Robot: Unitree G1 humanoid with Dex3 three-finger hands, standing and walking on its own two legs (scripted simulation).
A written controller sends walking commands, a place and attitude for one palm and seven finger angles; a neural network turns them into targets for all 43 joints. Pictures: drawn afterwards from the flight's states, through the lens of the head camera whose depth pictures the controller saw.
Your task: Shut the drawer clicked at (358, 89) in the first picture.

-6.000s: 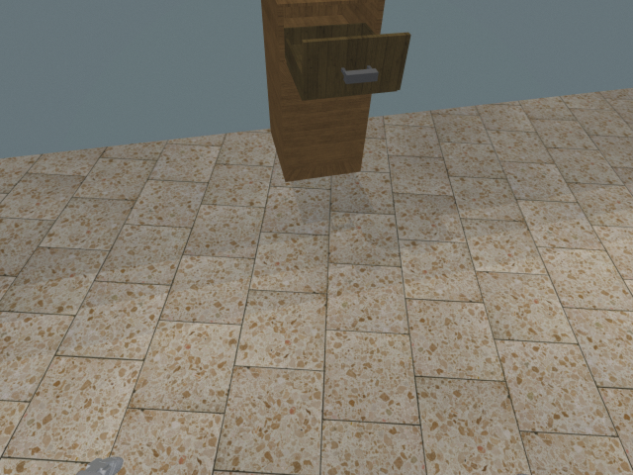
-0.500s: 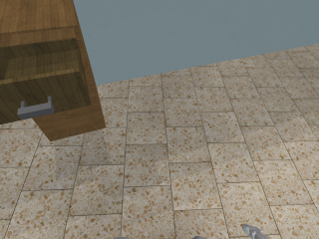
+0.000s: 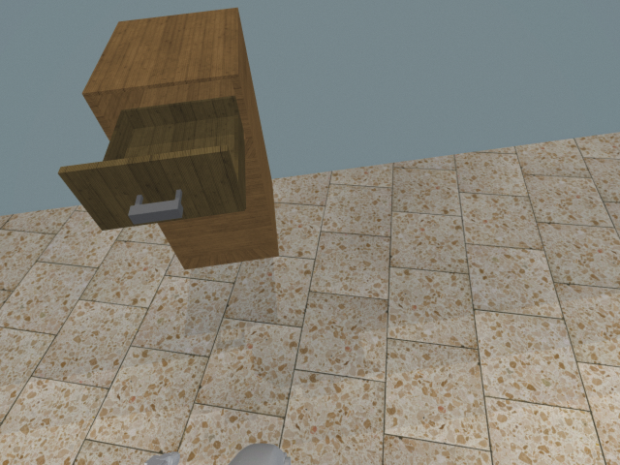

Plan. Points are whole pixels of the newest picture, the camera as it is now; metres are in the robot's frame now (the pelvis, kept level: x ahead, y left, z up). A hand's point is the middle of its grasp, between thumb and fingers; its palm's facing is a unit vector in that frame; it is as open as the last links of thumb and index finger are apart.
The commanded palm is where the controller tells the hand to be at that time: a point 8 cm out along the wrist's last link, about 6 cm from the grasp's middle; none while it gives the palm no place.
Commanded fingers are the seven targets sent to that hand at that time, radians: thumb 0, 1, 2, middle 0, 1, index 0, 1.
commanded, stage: turn to face it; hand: left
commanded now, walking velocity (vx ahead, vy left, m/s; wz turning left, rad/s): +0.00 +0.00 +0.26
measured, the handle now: (157, 204) +0.62 +0.36 -0.09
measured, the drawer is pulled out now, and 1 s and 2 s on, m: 0.30 0.30 0.30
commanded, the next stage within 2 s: take the last steps up to it in 0.08 s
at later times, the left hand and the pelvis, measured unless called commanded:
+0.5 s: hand out of the picture +0.00 +0.25 -0.17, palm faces +0.17 -0.96 -0.21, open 7.4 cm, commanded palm none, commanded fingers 0.00 0.90 0.90 -0.20 -0.30 -0.20 -0.30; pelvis +0.02 +0.05 +0.01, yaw +7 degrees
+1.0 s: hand out of the picture +0.13 +0.20 -0.16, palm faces +0.21 -0.96 -0.21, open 7.3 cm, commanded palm none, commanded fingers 0.00 0.90 0.90 -0.20 -0.30 -0.20 -0.30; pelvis +0.16 +0.02 +0.01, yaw +9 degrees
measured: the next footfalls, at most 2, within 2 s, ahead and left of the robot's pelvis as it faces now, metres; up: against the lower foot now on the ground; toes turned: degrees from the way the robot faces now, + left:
left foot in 0.26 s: +0.00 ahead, +0.15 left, +0.00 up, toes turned +9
right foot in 0.72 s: +0.19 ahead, -0.06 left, +0.00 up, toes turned +1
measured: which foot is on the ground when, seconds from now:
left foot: up 0.00-0.24, down 0.26-0.72, up 0.74-1.00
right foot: down 0.00-0.26, up 0.28-0.70, down 0.72-1.00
